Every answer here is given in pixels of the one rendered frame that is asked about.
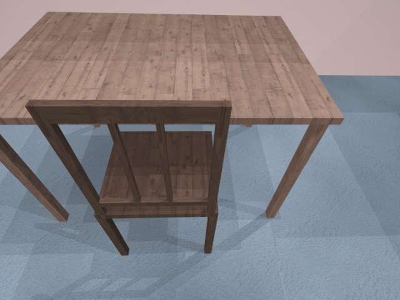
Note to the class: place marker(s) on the chair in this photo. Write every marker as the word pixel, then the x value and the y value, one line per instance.
pixel 150 174

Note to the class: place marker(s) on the table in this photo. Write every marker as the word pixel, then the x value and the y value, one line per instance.
pixel 252 61

